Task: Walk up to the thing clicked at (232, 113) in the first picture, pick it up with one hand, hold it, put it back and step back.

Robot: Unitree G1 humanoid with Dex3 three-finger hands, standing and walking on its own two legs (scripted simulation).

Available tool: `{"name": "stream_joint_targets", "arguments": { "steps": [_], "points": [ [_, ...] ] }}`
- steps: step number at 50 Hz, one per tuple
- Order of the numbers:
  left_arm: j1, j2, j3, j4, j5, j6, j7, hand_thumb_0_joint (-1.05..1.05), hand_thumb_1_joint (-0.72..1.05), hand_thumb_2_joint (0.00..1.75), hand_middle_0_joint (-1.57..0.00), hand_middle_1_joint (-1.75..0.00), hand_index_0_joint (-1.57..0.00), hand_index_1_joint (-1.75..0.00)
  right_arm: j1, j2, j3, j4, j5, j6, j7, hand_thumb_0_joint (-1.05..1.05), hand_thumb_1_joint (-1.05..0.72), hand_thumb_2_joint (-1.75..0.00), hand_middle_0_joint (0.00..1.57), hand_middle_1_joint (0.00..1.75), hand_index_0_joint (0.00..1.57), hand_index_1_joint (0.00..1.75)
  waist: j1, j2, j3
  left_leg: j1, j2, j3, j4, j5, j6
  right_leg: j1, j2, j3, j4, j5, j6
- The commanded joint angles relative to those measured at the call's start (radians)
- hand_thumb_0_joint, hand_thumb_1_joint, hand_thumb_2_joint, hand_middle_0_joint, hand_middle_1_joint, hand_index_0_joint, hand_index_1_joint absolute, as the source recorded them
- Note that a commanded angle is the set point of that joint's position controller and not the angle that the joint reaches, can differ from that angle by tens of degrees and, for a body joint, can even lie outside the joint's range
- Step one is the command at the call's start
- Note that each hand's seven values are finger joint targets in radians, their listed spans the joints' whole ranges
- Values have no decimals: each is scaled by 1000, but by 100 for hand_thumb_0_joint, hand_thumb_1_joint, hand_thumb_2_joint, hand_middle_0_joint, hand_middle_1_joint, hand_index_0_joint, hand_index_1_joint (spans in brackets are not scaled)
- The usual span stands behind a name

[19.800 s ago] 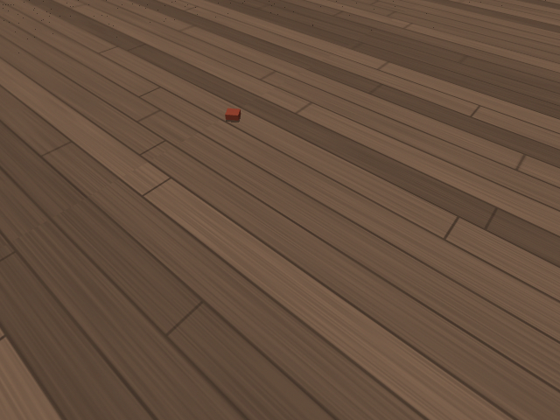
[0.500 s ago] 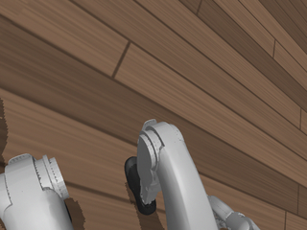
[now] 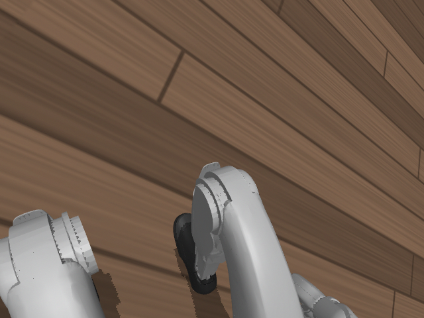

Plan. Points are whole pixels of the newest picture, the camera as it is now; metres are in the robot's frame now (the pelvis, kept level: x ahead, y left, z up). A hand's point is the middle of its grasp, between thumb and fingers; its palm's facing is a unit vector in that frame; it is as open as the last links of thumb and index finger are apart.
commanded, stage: close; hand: left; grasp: from above
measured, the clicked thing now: out of the picture +0.43 +0.33 -0.28
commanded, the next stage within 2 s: settle in 1.22 s
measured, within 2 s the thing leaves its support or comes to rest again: leaves its support in 1.64 s
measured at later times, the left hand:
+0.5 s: hand out of the picture +0.41 +0.33 -0.25, palm faces -0.48 -0.11 -0.87, open 11.3 cm
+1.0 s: hand out of the picture +0.41 +0.32 -0.24, palm faces -0.46 -0.04 -0.89, open 10.4 cm
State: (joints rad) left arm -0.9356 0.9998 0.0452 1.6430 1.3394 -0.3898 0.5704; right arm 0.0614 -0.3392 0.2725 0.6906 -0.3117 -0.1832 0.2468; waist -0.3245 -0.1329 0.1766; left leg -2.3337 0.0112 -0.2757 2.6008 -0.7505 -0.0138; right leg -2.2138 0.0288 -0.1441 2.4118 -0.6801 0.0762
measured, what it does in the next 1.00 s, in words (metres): stands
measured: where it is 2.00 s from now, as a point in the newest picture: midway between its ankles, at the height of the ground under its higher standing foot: (148, 294)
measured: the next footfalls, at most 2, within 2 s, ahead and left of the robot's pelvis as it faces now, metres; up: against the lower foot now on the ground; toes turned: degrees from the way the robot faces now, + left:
none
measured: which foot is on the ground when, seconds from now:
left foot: down 0.00-1.00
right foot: down 0.00-1.00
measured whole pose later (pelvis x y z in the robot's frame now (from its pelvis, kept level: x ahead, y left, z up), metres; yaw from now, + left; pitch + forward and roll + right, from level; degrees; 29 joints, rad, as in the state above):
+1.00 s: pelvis +0.00 +0.00 +0.00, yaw -1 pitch +27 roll -15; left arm -0.94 0.96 0.01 1.66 1.38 -0.33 0.67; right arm 0.05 -0.33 0.27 0.72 -0.32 -0.20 0.23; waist -0.33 -0.13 0.14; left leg -2.35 0.02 -0.26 2.58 -0.74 0.00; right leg -2.22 0.04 -0.14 2.39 -0.66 0.07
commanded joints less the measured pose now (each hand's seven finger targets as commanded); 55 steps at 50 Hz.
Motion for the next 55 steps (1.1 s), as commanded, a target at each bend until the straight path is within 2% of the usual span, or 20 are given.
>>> {"name": "stream_joint_targets", "arguments": {
  "steps": [1,3,5,7,9,11,13,17,20,24,27,29,30,35,36,38,44,50,52,55],
  "points": [
    [-230,148,-5,-119,22,-42,82,0,-15,74,-31,-77,-32,-76,157,-319,-99,30,-4,11,-14,0,-89,-90,20,30,20,30,-60,483,-667,512,21,120,-279,266,18,319,56,-122,-199,258,-93],
    [-234,171,13,-127,45,-27,132,0,-12,72,-33,-75,-34,-73,153,-324,-104,49,-10,13,-14,0,-89,-90,20,30,20,30,-50,501,-679,518,22,116,-296,274,13,316,60,-125,-198,264,-96],
    [-213,157,3,-103,63,4,170,0,-11,70,-35,-70,-35,-70,139,-324,-109,62,-13,7,-11,0,-89,-90,20,30,20,30,-47,502,-654,506,24,117,-300,271,12,297,61,-127,-199,260,-97],
    [-195,132,-24,-62,67,44,199,0,-9,69,-37,-66,-37,-66,119,-320,-111,59,-9,2,-13,0,-89,-90,20,30,20,30,-63,471,-615,476,27,121,-306,235,13,289,63,-117,-211,237,-97],
    [-239,141,-20,-75,63,81,219,0,-8,67,-38,-65,-38,-65,124,-320,-114,65,-6,-8,-8,0,-88,-90,20,30,20,30,-61,501,-622,474,27,118,-316,224,11,268,57,-112,-208,234,-99],
    [-251,123,-20,-87,37,117,218,0,-7,65,-40,-63,-40,-62,119,-322,-118,56,1,-21,0,0,-89,-90,20,30,20,30,-58,512,-646,497,29,111,-325,227,8,255,56,-112,-200,239,-99],
    [-261,121,-14,-61,20,144,203,0,-4,63,-40,-63,-41,-62,125,-331,-118,50,8,-37,11,0,-89,-90,20,30,20,30,-75,532,-646,509,29,106,-318,240,8,243,48,-115,-187,259,-94],
    [-282,205,52,-49,2,164,154,0,-1,60,-44,-60,-45,-59,121,-346,-119,16,29,-52,8,0,-89,-90,20,30,20,30,-65,537,-657,485,25,110,-321,224,11,270,41,-108,-189,248,-97],
    [-251,206,83,-36,-9,149,107,0,1,57,-45,-61,-46,-59,138,-343,-125,17,31,-53,7,0,-89,-90,20,30,20,30,-61,523,-645,473,21,109,-312,224,12,260,38,-113,-180,241,-94],
    [-232,174,69,-28,-24,97,39,0,5,55,-46,-62,-48,-59,150,-332,-113,0,30,-43,6,0,-89,-90,20,30,20,30,-79,513,-629,485,16,110,-297,253,12,275,36,-124,-178,261,-91],
    [-215,185,51,-37,-6,56,17,0,8,54,-49,-61,-51,-59,162,-321,-98,-11,30,-20,1,0,-89,-90,20,30,20,30,-81,481,-636,465,13,118,-288,258,17,306,41,-124,-193,265,-92],
    [-214,175,43,-37,-8,28,15,0,12,57,-53,-60,-55,-59,163,-328,-99,-10,25,-7,-5,0,-89,-90,20,30,20,30,-81,469,-627,459,12,120,-278,263,18,309,43,-123,-198,265,-93],
    [-207,196,50,-43,-5,15,21,0,15,56,-54,-61,-56,-59,165,-325,-93,-7,24,0,-10,0,-89,-90,20,30,20,30,-69,460,-641,458,13,119,-282,268,18,326,47,-123,-204,268,-94],
    [-193,154,2,-51,2,-17,52,0,21,49,-58,-55,-61,-53,143,-310,-71,-12,6,9,-18,0,-89,-90,20,30,20,30,-72,452,-642,474,19,121,-271,266,22,335,55,-119,-200,269,-90],
    [-253,182,13,-122,-2,-25,67,0,23,50,-60,-55,-63,-52,166,-331,-92,15,2,14,-24,0,-89,-90,20,30,20,30,-70,477,-646,470,17,120,-281,243,23,323,55,-120,-211,251,-90],
    [-219,182,1,-80,17,-13,88,0,27,49,-65,-51,-67,-49,156,-324,-88,15,-5,12,-26,0,-89,-90,20,30,20,30,-59,475,-631,466,19,124,-290,224,20,305,55,-117,-209,223,-95],
    [-229,157,-6,-83,18,38,144,0,32,51,-72,-43,-72,-43,147,-318,-94,38,-5,-6,-28,0,-89,-90,20,30,20,30,-60,478,-647,468,24,119,-304,224,17,301,61,-112,-216,230,-95],
    [-251,164,-3,-67,11,87,138,0,40,46,-80,-36,-79,-37,150,-332,-105,38,12,-29,-18,0,-89,-90,20,30,20,30,-64,484,-640,476,25,105,-311,228,13,263,49,-120,-194,244,-95],
    [-262,154,-2,-69,-6,90,131,0,40,45,-81,-35,-80,-36,144,-331,-108,44,18,-37,-17,0,-89,-90,20,30,20,30,-61,490,-620,464,21,108,-322,209,12,257,44,-117,-200,229,-97],
    [-268,164,7,-79,2,90,109,0,43,40,-82,-32,-82,-32,159,-334,-108,36,22,-44,-7,0,-89,-90,20,30,20,30,-56,507,-650,494,19,106,-311,238,12,251,41,-122,-183,252,-95]
  ]
}}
